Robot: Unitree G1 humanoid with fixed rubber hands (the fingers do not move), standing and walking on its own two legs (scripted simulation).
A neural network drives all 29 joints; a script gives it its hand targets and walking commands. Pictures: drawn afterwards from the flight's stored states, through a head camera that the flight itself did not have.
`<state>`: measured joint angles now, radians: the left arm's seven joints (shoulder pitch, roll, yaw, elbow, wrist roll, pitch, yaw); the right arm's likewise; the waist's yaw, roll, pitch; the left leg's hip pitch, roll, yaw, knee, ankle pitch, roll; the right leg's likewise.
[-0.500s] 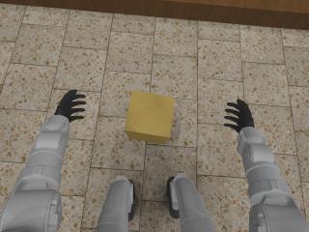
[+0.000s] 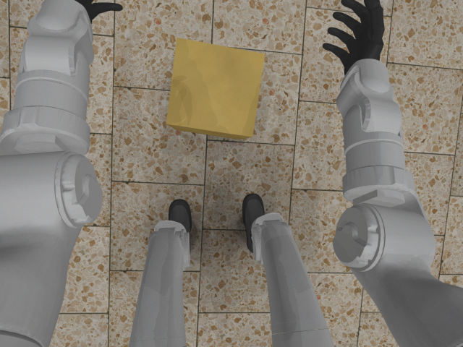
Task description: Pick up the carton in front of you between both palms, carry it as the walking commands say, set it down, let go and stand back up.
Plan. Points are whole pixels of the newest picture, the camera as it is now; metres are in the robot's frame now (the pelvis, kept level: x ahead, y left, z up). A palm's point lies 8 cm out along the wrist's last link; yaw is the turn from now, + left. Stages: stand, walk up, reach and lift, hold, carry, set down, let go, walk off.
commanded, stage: reach and lift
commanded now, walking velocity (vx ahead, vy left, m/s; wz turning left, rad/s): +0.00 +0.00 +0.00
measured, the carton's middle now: (213, 97) +0.52 -0.02 -0.53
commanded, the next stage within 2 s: none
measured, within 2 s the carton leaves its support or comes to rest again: leaves its support in 1.64 s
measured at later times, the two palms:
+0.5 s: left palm (129, 72) +0.55 +0.17 -0.35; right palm (305, 97) +0.48 -0.21 -0.34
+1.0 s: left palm (145, 82) +0.55 +0.16 -0.46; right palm (283, 102) +0.49 -0.20 -0.46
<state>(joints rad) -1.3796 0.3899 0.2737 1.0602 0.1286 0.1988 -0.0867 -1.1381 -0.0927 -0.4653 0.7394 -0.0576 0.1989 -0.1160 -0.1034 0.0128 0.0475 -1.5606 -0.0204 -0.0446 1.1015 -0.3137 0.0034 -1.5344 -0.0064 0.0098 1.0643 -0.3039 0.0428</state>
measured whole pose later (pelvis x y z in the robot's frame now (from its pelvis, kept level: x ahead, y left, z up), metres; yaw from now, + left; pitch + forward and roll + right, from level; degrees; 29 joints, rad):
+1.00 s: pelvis -0.03 +0.00 -0.28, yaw -4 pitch +37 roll -4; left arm -1.62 0.52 -0.07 1.23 -0.22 0.07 0.04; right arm -1.47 -0.24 -0.21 1.07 0.22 0.05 -0.18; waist -0.06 -0.04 0.42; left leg -2.26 -0.02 -0.07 2.23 -0.61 -0.01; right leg -2.24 0.05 0.01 2.17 -0.58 0.08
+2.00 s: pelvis -0.04 -0.01 -0.24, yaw +0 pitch +42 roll -3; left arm -1.30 0.20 0.28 0.93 0.11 0.34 0.05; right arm -1.15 0.02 -0.53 0.70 -0.11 0.31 -0.14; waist -0.04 -0.02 -0.01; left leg -2.22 -0.11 -0.09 2.03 -0.55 -0.06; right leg -2.19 0.09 0.07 2.01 -0.56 0.10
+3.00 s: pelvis +0.02 -0.01 +0.02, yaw +2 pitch +27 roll +0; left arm -0.60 -0.08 0.36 0.64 0.22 0.34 0.03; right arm -0.56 0.14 -0.43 0.57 -0.21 0.33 -0.05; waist -0.02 0.00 -0.23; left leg -1.19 -0.08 -0.13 1.14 -0.42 -0.04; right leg -1.18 0.08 0.12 1.13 -0.43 0.05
